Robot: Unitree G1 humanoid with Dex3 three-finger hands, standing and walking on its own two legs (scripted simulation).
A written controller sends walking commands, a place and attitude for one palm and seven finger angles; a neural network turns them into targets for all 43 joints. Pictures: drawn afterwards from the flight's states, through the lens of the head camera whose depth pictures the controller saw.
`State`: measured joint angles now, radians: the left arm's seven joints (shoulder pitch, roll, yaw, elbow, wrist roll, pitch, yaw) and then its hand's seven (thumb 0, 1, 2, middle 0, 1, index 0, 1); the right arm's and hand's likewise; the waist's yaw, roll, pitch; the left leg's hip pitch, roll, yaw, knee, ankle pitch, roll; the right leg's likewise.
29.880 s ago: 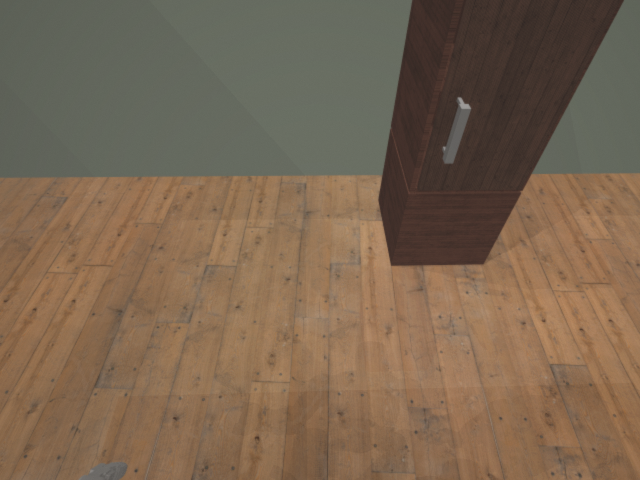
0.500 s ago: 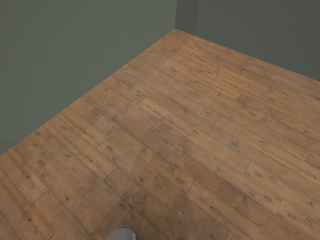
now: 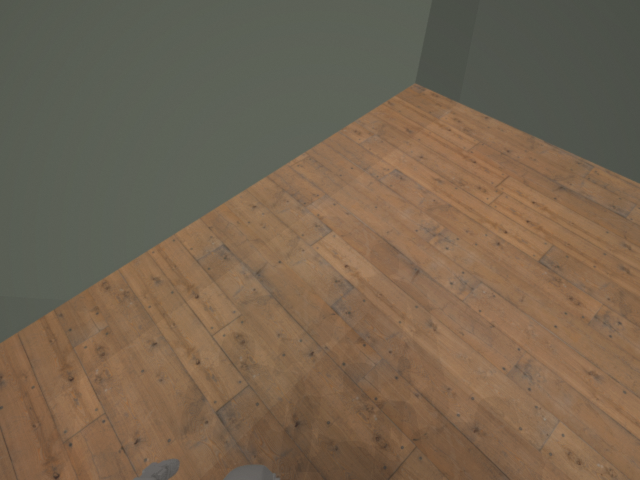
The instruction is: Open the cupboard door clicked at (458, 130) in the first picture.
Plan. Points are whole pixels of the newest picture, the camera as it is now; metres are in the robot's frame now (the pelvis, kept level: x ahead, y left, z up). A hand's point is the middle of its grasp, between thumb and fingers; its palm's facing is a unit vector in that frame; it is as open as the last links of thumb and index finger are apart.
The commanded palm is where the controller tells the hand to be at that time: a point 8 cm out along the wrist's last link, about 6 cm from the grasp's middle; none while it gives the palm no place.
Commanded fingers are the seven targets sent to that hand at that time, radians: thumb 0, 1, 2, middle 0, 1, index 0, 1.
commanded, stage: turn to face it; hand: left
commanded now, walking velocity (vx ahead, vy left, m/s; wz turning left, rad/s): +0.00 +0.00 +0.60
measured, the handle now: out of the picture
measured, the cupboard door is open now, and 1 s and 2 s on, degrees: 60 60 60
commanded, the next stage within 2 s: none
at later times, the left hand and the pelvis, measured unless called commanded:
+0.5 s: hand out of the picture +0.14 +0.21 -0.15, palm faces +0.29 -0.91 -0.30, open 7.4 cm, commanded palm none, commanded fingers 0.00 0.90 0.90 -0.20 -0.30 -0.20 -0.30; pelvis +0.09 -0.03 -0.01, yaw +17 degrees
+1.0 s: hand out of the picture +0.08 +0.19 -0.16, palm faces +0.58 -0.78 -0.25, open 7.4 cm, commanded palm none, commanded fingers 0.00 0.90 0.90 -0.20 -0.30 -0.20 -0.30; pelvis +0.13 -0.04 +0.00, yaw +36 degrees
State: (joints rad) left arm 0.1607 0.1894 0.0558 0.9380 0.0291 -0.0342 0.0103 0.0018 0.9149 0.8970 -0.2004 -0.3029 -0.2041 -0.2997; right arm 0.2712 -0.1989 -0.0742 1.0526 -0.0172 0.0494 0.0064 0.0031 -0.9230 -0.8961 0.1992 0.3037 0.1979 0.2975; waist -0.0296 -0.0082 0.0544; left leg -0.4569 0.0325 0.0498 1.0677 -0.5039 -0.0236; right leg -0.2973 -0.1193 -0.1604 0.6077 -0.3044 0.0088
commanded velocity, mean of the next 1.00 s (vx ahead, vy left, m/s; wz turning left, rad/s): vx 0.00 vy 0.00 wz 0.60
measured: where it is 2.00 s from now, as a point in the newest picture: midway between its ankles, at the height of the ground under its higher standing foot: outside the picture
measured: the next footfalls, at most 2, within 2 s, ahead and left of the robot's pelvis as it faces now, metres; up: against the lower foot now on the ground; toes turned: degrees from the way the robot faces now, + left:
left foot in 0.18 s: +0.12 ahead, +0.13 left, +0.00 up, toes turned +13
right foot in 0.48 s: +0.18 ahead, -0.15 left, +0.00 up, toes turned +13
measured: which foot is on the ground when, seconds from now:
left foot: up 0.00-0.16, down 0.18-0.48, up 0.50-0.76, down 0.78-1.00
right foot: down 0.00-0.18, up 0.20-0.46, down 0.48-0.78, up 0.80-1.00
